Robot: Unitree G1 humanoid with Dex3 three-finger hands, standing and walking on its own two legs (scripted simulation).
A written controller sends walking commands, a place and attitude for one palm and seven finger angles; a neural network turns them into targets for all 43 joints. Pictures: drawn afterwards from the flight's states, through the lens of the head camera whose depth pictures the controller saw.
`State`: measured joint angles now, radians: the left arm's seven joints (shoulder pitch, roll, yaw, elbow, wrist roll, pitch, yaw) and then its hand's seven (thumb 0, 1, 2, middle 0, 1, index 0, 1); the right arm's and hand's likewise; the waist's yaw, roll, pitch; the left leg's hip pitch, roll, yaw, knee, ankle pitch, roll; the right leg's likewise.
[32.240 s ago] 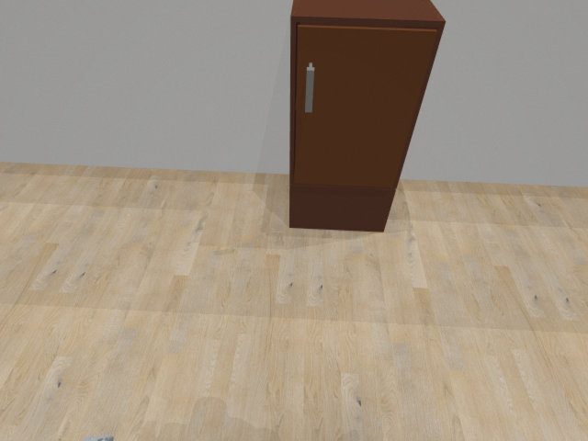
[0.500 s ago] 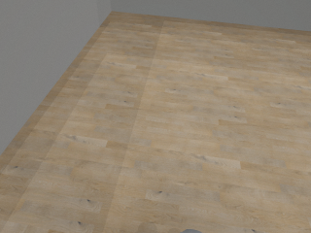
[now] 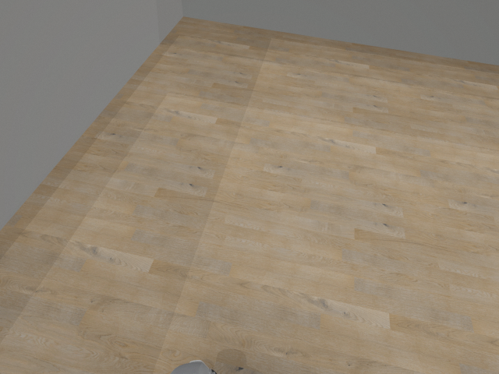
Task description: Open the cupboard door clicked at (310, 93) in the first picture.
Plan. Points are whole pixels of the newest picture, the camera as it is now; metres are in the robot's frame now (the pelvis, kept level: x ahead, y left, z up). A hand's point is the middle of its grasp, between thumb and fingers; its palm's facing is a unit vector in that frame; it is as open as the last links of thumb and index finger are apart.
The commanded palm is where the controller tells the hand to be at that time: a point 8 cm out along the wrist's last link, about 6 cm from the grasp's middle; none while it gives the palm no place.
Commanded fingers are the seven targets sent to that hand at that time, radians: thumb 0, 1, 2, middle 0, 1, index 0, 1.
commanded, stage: turn to face it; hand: left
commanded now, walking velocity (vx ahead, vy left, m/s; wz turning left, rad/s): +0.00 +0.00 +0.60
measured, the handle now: out of the picture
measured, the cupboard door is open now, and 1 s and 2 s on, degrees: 47 47 47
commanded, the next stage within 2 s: none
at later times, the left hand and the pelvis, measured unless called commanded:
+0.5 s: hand out of the picture +0.11 +0.16 -0.14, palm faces +0.31 -0.91 -0.29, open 7.3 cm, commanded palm none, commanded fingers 0.00 0.90 0.90 -0.20 -0.30 -0.20 -0.30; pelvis +0.08 -0.06 +0.01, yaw +18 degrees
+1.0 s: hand out of the picture +0.08 +0.15 -0.15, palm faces +0.59 -0.75 -0.31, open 7.3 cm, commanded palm none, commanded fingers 0.00 0.90 0.90 -0.20 -0.30 -0.20 -0.30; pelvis +0.13 -0.09 -0.01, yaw +36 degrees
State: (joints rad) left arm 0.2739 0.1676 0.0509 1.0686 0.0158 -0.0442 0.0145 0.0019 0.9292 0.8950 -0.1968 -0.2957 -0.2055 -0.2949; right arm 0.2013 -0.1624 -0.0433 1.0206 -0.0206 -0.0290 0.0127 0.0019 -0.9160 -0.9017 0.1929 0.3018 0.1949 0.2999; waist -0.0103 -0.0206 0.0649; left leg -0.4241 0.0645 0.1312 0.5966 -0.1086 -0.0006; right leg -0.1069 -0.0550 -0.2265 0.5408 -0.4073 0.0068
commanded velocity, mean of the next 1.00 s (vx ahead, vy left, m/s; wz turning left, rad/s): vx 0.00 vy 0.00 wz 0.60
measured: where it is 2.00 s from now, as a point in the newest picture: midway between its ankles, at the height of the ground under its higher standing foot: outside the picture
